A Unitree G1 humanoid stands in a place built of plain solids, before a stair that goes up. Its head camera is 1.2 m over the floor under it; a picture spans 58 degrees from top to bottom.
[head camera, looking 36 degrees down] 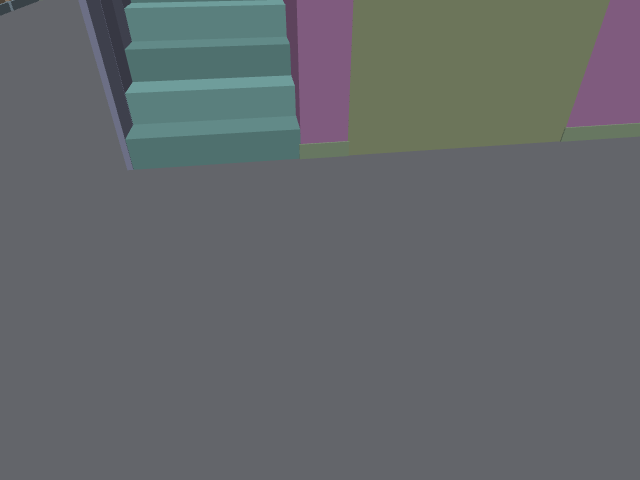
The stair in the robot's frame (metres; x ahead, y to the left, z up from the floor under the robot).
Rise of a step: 0.19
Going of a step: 0.23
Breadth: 1.02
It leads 9 degrees to the left of straight ahead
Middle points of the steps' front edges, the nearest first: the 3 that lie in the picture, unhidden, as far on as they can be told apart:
2.45 0.63 0.20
2.68 0.66 0.39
2.91 0.70 0.58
